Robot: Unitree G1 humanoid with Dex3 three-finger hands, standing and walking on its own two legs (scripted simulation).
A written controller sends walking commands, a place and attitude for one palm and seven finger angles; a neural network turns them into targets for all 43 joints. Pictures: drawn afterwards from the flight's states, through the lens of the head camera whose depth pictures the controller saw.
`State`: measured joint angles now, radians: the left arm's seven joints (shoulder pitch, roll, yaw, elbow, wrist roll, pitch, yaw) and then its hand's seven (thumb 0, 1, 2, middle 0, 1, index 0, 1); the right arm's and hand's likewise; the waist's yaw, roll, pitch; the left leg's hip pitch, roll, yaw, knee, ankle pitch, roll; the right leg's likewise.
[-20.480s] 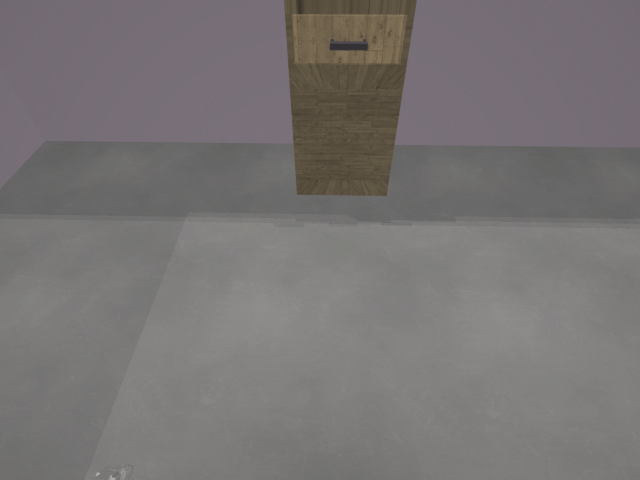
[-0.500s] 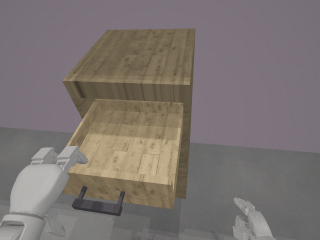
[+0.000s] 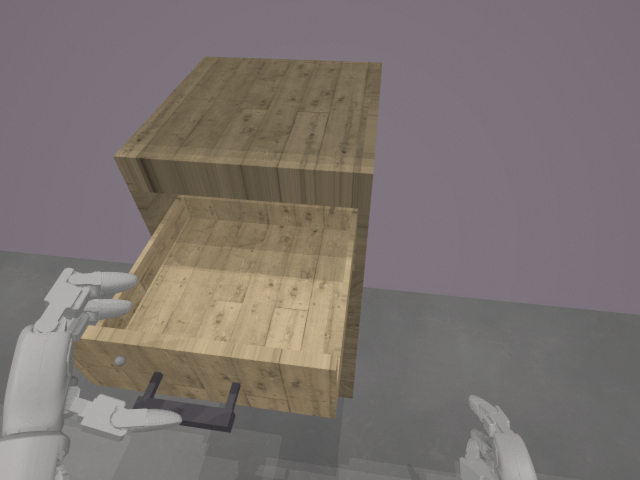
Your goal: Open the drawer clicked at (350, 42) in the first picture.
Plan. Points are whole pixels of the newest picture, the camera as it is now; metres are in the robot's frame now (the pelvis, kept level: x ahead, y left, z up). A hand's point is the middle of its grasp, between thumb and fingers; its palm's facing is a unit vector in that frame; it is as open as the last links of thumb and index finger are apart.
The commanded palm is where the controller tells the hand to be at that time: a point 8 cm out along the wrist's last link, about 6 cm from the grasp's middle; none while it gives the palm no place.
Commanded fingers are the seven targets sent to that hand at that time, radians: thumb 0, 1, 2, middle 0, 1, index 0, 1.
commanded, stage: draw the hand back to the body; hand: left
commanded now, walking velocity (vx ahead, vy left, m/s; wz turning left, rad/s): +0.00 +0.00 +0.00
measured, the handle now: (189, 399) +0.22 +0.22 -0.05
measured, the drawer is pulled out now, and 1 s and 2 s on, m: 0.29 0.29 0.29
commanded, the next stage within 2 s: step back with the hand held close in 0.80 s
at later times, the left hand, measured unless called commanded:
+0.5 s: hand (97, 349) +0.18 +0.23 +0.16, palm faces +0.41 -0.82 -0.41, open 9.5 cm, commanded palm +0.13 +0.27 +0.18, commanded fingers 0.00 0.76 0.84 -0.21 -0.39 -0.21 -0.39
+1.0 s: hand (90, 346) +0.18 +0.24 +0.16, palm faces +0.42 -0.79 -0.44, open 7.5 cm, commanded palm +0.13 +0.27 +0.18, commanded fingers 0.00 0.90 0.90 -0.20 -0.30 -0.20 -0.30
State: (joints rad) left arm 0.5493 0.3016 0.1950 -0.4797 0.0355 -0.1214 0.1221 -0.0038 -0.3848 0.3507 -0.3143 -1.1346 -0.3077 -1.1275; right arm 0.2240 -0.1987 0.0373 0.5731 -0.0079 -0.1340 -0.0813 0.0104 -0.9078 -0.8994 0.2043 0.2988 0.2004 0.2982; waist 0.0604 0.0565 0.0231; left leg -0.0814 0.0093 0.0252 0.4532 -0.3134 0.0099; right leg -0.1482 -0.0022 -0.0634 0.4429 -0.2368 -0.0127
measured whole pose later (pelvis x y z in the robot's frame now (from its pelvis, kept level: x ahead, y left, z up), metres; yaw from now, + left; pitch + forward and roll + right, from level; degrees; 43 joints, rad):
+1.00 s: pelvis -0.01 -0.01 +0.00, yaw +0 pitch -2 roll -1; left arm 0.53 0.32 0.34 -0.46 -0.04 -0.17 0.11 0.02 0.88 0.90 -0.22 -0.31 -0.21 -0.30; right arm 0.18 -0.22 0.02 0.60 0.00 -0.12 -0.07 0.01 -0.91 -0.90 0.21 0.30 0.20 0.30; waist 0.05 0.07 0.03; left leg -0.11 0.03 0.02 0.43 -0.29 -0.01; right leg -0.16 0.02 -0.07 0.39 -0.19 -0.03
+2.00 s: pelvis -0.16 -0.03 -0.01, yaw +0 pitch +1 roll +0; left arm 0.62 0.37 0.35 -0.63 -0.04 -0.22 0.16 0.02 0.89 0.90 -0.22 -0.31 -0.21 -0.30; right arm 0.17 -0.19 -0.01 0.62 0.00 -0.14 -0.05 0.01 -0.91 -0.90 0.21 0.30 0.20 0.30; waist 0.00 0.00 0.06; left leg -0.48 0.02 -0.02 0.83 -0.38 -0.02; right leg -0.34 0.02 -0.03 0.56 -0.24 -0.05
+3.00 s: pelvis -0.30 -0.05 -0.01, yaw +1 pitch -1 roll +1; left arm 0.62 0.37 0.33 -0.51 0.01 -0.22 0.15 0.01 0.89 0.90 -0.22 -0.31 -0.21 -0.30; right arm 0.26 -0.21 -0.01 0.64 -0.01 -0.14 -0.05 0.01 -0.91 -0.90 0.20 0.30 0.20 0.30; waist -0.01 -0.02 0.00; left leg -0.22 -0.01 0.04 0.51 -0.27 0.01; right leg -0.32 0.02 -0.06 0.53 -0.18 -0.03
